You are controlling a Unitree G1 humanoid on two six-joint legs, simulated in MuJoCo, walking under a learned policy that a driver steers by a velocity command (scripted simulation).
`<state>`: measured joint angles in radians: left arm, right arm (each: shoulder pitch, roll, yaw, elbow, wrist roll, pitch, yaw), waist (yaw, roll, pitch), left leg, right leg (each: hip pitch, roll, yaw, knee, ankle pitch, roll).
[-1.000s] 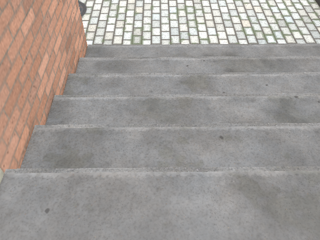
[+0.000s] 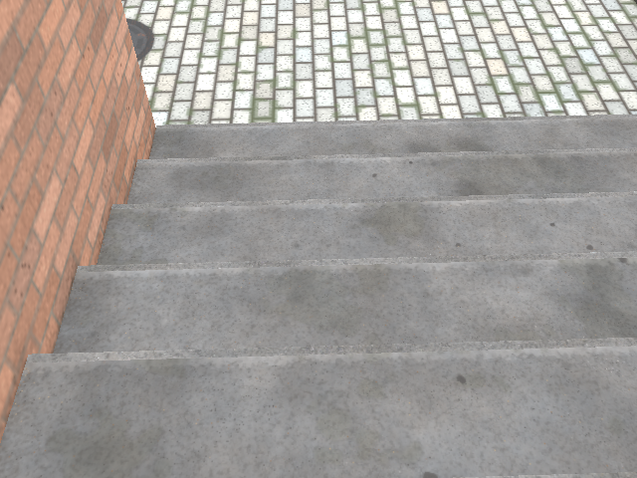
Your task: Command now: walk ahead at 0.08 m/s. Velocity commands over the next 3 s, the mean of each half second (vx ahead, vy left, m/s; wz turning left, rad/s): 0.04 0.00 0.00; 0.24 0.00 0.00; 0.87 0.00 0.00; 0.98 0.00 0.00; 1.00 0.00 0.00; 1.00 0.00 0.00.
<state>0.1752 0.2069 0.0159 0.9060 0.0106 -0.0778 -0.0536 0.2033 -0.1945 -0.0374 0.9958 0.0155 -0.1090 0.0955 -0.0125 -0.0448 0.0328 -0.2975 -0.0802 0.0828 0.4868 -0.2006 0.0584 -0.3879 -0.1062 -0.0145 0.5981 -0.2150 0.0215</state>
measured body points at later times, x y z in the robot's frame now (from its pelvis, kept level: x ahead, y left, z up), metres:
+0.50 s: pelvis +0.05 -0.01 +0.01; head +0.07 -0.02 +0.46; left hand +0.17 +0.24 -0.12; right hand +0.15 -0.26 -0.13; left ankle +0.03 +0.09 -0.73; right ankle +0.06 -0.13 -0.73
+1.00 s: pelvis +0.12 -0.04 +0.01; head +0.12 -0.04 +0.46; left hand +0.17 +0.22 -0.13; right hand +0.12 -0.28 -0.15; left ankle +0.03 +0.08 -0.71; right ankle +0.08 -0.14 -0.73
